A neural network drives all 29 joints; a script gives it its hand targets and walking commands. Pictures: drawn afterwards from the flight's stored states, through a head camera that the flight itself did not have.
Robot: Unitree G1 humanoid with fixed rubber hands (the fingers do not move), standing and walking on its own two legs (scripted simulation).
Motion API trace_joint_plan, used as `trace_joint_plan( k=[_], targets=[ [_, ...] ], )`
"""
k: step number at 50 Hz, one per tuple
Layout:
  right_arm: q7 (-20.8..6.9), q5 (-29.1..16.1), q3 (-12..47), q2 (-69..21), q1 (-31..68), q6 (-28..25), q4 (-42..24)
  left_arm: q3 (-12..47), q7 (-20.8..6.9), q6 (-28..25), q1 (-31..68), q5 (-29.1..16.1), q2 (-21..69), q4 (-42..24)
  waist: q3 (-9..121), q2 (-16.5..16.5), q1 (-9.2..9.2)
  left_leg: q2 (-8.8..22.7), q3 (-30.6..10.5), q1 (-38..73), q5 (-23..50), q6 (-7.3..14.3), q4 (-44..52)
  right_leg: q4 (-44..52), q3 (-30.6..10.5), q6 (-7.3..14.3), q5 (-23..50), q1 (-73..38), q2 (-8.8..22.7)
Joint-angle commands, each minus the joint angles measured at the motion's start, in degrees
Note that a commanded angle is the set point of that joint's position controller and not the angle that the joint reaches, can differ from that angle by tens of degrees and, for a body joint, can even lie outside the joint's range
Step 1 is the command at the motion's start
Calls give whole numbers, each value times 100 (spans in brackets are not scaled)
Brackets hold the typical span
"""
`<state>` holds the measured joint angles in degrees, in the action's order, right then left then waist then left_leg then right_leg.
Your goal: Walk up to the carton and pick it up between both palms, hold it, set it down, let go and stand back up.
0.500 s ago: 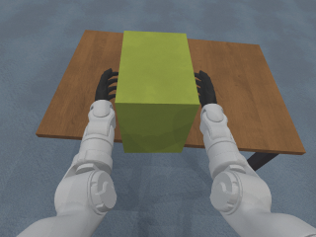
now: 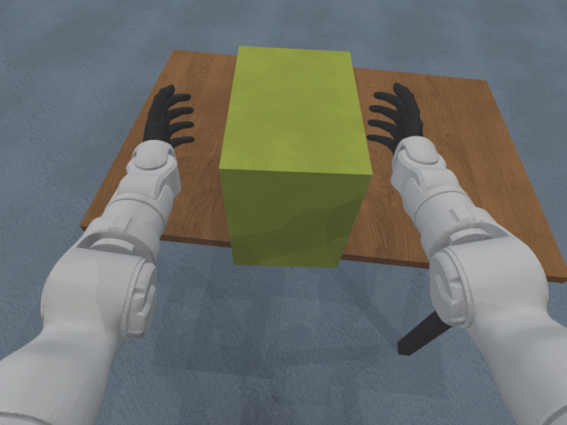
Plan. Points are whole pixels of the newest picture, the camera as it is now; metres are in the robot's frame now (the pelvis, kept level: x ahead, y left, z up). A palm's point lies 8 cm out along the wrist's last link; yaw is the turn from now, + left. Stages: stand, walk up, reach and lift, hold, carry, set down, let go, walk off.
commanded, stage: set down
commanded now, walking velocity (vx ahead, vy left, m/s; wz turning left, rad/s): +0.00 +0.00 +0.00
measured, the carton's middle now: (289, 161) +0.50 +0.02 +0.06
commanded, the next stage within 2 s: none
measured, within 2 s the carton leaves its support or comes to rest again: neither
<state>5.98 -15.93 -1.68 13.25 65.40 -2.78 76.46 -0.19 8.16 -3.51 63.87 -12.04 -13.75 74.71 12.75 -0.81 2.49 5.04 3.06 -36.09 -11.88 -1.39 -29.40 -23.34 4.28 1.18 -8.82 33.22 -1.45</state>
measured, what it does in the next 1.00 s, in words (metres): stands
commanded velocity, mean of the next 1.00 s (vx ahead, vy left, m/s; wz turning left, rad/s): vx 0.00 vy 0.00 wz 0.00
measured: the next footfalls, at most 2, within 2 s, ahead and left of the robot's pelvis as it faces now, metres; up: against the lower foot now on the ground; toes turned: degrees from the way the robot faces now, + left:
none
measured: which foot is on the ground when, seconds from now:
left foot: down 0.00-1.00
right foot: down 0.00-1.00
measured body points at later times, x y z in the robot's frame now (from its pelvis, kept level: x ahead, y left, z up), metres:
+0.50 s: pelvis -0.01 -0.02 +0.00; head +0.04 +0.00 +0.45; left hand +0.47 +0.21 +0.21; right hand +0.49 -0.14 +0.21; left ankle +0.00 +0.13 -0.73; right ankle +0.01 -0.11 -0.73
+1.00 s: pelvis -0.01 -0.02 +0.01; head +0.01 +0.00 +0.46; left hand +0.42 +0.21 +0.15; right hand +0.44 -0.15 +0.16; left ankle +0.00 +0.13 -0.73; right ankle +0.01 -0.11 -0.73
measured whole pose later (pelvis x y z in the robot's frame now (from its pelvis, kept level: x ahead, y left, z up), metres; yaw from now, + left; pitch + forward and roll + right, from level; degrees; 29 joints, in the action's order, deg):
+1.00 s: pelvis -0.01 -0.02 +0.01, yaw +1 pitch +4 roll -1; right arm 11.7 -21.5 2.6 12.1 51.1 12.5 48.9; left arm -6.4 4.7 19.4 47.2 -8.6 -15.5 40.6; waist 1.6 -1.1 1.0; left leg 4.3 2.0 -16.7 -8.9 -2.5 -21.6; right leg -19.0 3.8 2.1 -8.0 15.3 -1.8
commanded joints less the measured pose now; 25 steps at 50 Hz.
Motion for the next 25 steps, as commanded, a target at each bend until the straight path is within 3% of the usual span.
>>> trace_joint_plan(
  k=[1,7,12,18,25],
  targets=[
    [-92,-316,126,1120,2713,86,-765,24,-97,120,3016,-19,-560,-967,3886,531,-101,-341,-56,2628,2809,-443,-190,-23,-138,-134,2099,-1239,-153],
    [-91,-584,380,1040,3004,462,-988,-139,-96,425,3158,1,-1029,-878,3382,97,100,-437,6,1613,1883,-166,308,-69,-325,-258,1861,-2143,-4],
    [-18,-572,373,1008,3295,743,-1215,17,-84,596,3474,-272,-1194,-862,3403,-9,41,-459,15,1360,1374,-59,521,-43,-379,-239,1625,-2325,44],
    [145,-390,161,1093,3516,1026,-1455,150,-135,891,3790,-485,-1330,-1033,3736,87,-154,-491,-9,1622,1457,-132,504,5,-327,-221,1872,-2359,11],
    [317,-405,28,1228,3581,1398,-1676,111,-177,1438,3919,-428,-1414,-1358,3747,374,-272,-526,-76,2112,1782,-280,474,109,-246,-227,2135,-2433,-68]
  ],
)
